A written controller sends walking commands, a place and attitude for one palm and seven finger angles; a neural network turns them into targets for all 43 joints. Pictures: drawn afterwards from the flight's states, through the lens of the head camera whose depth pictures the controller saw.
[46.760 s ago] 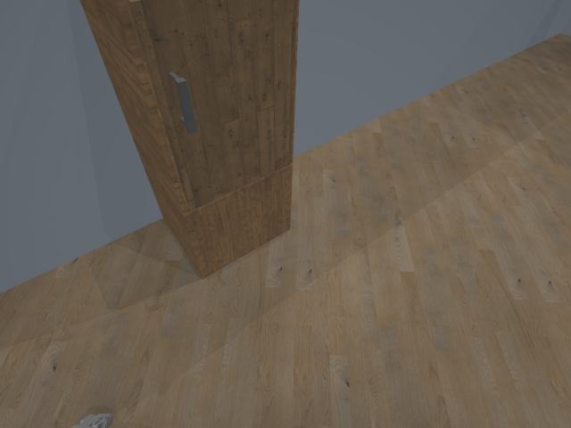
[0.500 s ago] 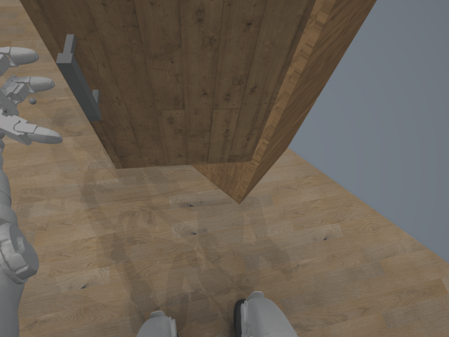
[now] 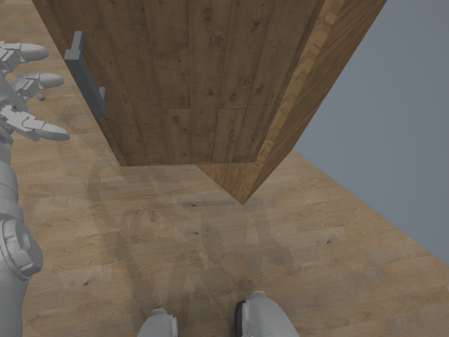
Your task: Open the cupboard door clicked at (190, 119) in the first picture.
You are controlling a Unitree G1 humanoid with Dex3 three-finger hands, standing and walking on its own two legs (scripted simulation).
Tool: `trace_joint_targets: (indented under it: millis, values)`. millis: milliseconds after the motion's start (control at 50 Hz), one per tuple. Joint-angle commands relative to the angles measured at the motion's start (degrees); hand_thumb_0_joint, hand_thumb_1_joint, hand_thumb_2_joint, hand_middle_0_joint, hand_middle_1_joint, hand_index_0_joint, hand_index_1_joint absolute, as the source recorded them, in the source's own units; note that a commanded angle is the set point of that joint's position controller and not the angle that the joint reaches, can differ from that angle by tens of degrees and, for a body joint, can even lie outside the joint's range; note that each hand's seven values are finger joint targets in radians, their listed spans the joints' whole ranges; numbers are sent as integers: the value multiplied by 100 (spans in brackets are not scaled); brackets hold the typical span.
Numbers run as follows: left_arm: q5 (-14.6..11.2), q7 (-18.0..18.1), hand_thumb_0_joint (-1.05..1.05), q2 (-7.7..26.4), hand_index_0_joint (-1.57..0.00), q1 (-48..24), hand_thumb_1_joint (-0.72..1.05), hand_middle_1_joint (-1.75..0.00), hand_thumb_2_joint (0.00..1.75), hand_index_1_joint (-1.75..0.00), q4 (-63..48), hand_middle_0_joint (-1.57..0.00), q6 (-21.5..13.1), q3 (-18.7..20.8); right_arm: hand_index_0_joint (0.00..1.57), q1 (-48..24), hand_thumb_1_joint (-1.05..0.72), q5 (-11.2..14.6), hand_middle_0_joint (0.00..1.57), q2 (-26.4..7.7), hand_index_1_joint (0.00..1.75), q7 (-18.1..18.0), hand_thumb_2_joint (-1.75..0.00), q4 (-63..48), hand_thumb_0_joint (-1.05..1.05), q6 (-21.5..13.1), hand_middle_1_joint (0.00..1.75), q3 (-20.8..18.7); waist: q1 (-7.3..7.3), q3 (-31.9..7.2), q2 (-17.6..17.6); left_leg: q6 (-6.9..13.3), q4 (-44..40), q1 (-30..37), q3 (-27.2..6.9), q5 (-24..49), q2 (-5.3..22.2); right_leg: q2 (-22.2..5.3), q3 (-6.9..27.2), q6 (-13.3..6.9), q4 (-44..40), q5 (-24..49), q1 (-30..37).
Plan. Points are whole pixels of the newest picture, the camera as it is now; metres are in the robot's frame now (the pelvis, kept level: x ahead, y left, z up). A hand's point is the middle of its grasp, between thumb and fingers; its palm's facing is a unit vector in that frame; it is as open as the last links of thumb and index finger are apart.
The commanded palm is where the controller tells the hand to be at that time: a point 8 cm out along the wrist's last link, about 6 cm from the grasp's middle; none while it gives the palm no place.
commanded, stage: slide the fingers in behind the handle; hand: left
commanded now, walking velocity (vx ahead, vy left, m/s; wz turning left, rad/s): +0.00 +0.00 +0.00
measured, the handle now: (90, 78) +0.53 +0.20 +0.09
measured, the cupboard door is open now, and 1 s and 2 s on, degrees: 46 45 45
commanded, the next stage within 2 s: close the thumb around the handle in 1.68 s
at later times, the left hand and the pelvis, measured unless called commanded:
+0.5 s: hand (53, 102) +0.48 +0.24 +0.09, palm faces -0.01 -1.00 +0.00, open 14.0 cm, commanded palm +0.45 +0.28 +0.09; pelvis +0.00 +0.00 +0.00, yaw +0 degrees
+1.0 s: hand (78, 99) +0.49 +0.21 +0.09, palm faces -0.01 -1.00 -0.01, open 14.0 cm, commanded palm +0.46 +0.25 +0.09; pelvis -0.01 +0.00 +0.00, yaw +0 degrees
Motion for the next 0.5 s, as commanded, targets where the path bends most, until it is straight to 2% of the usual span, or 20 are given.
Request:
trace_joint_targets:
  millis: [0, 20, 40, 80, 100, 120, 160, 180, 200, 220, 240, 260, 320, 340, 380, 440, 480]
  values:
    - [-109, 49, 0, 1887, -30, -2151, -50, -120, 30, -120, -1335, -30, -328, 190, 20, 1028, -90, -21, 20, -1047, 30, -86, -90, -310, 0, -96, 30, -397, 49, -2789, 946, 150, -700, 1297, -201, 2774, -409, 444, 183, -230, -221, 2067, 1962]
    - [-175, 32, 0, 1843, -30, -2078, -50, -120, 30, -120, -1382, -30, -367, 214, 20, 1043, -90, -23, 20, -1046, 30, -89, -90, -349, 0, -100, 30, -399, 61, -2822, 1013, 150, -686, 1419, -197, 2975, -403, 466, 167, -263, -205, 2143, 1932]
    - [-189, 26, 0, 2063, -30, -2117, -50, -120, 30, -120, -1460, -30, -393, 382, 20, 1046, -90, -30, 20, -1076, 30, -78, -90, -311, 0, -92, 30, -409, 110, -3006, 1031, 134, -670, 1429, -198, 2948, -397, 460, 197, -248, -204, 2163, 2028]
    - [-217, -12, 0, 1806, -30, -2054, -50, -120, 30, -120, -1199, -30, -359, 179, 20, 1000, -90, -3, 20, -1051, 30, -77, -90, -295, 0, -96, 30, -390, 10, -2611, 744, 157, -718, 1172, -175, 2539, -408, 467, 184, -224, -274, 1952, 1967]
    - [-215, -17, 0, 1663, -30, -2065, -50, -120, 30, -120, -1155, -30, -337, 56, 20, 988, -90, -2, 20, -1057, 30, -75, -90, -301, 0, -106, 30, -385, -8, -2474, 808, 160, -765, 1118, -170, 2333, -421, 460, 187, -221, -322, 1768, 1878]
    - [-265, -32, 0, 1534, -30, -2182, -50, -120, 30, -120, -1215, -30, -367, -30, 20, 1002, -90, -9, 20, -1052, 30, -88, -90, -307, 0, -125, 30, -382, -47, -2444, 839, 171, -775, 1210, -184, 2379, -416, 473, 165, -256, -314, 1769, 1819]
    - [-221, -5, 0, 1724, -30, -2171, -50, -120, 30, -120, -1304, -30, -389, 104, 20, 1035, -90, -19, 20, -1078, 30, -101, -90, -253, 0, -126, 30, -402, 23, -2670, 928, 148, -783, 1334, -224, 2460, -412, 459, 171, -252, -297, 1734, 1822]
    - [-214, 10, 0, 1524, -30, -2152, -50, -120, 30, -120, -1269, -30, -372, -34, 20, 1014, -90, -22, 20, -1047, 30, -90, -90, -249, 0, -133, 30, -398, -8, -2639, 1001, 150, -773, 1336, -192, 2391, -416, 457, 176, -243, -322, 1659, 1736]
    - [-222, 35, 0, 1475, -30, -2199, -50, -120, 30, -120, -1225, -30, -363, -58, 20, 1026, -90, -26, 20, -1047, 30, -92, -90, -214, 0, -148, 30, -398, -46, -2540, 830, 156, -773, 1281, -206, 2356, -403, 460, 165, -237, -336, 1643, 1725]
    - [-277, 40, 0, 1440, -30, -2270, -50, -120, 30, -120, -1254, -30, -398, -55, 20, 1043, -90, -34, 20, -1052, 30, -101, -90, -223, 0, -158, 30, -397, -56, -2532, 852, 157, -769, 1307, -213, 2409, -409, 472, 157, -263, -315, 1688, 1737]
    - [-249, 67, 0, 1627, -30, -2312, -50, -120, 30, -120, -1359, -30, -423, 81, 20, 1056, -90, -38, 20, -1069, 30, -97, -90, -200, 0, -150, 30, -412, 8, -2722, 861, 138, -776, 1352, -237, 2472, -401, 460, 167, -254, -295, 1735, 1831]
    - [-252, 85, 0, 1492, -30, -2142, -50, -120, 30, -120, -1299, -30, -412, 26, 20, 1034, -90, -31, 20, -1042, 30, -85, -90, -230, 0, -156, 30, -414, 32, -2721, 932, 141, -772, 1349, -198, 2485, -422, 457, 179, -254, -309, 1761, 1839]
    - [-246, 168, 0, 1474, -30, -2085, -50, -120, 30, -120, -1420, -30, -447, 41, 20, 1026, -90, -36, 20, -1031, 30, -76, -90, -260, 0, -156, 30, -417, 45, -2707, 863, 155, -775, 1317, -187, 2543, -424, 465, 169, -271, -283, 1858, 1923]
    - [-214, 203, 0, 1644, -30, -2094, -50, -120, 30, -120, -1433, -30, -456, 171, 20, 1007, -90, -39, 20, -1034, 30, -69, -90, -244, 0, -149, 30, -416, 113, -2718, 925, 125, -797, 1330, -210, 2567, -411, 453, 165, -264, -274, 1840, 1930]
    - [-198, 248, 0, 1384, -30, -1962, -50, -120, 30, -120, -1484, -30, -451, 3, 20, 973, -90, -33, 20, -997, 30, -51, -90, -281, 0, -151, 30, -424, 108, -2672, 905, 131, -813, 1366, -179, 2561, -418, 451, 162, -252, -303, 1836, 1917]
    - [-222, 323, 0, 1293, -30, -2070, -50, -120, 30, -120, -1537, -30, -473, -53, 20, 936, -90, -27, 20, -992, 30, -49, -90, -266, 0, -158, 30, -424, 72, -2600, 916, 127, -841, 1394, -182, 2457, -410, 458, 161, -251, -329, 1743, 1872]
    - [-199, 376, 0, 1120, -30, -2121, -50, -120, 30, -120, -1455, -30, -454, -196, 20, 919, -90, -20, 20, -989, 30, -58, -90, -254, 0, -183, 30, -417, 18, -2431, 766, 130, -884, 1305, -196, 2265, -412, 446, 146, -237, -362, 1595, 1800]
